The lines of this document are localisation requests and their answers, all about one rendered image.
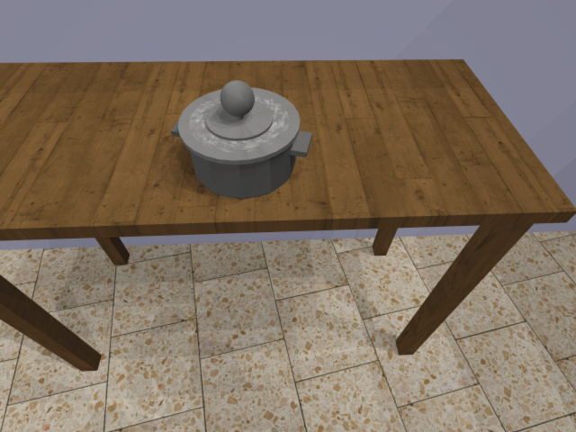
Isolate table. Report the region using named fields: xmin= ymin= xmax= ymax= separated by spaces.
xmin=0 ymin=59 xmax=576 ymax=372

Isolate knob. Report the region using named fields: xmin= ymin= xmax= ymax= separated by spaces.
xmin=220 ymin=80 xmax=255 ymax=116

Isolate pot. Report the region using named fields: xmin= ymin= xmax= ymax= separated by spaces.
xmin=171 ymin=120 xmax=312 ymax=199

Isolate lid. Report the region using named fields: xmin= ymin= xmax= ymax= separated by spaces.
xmin=178 ymin=87 xmax=300 ymax=165

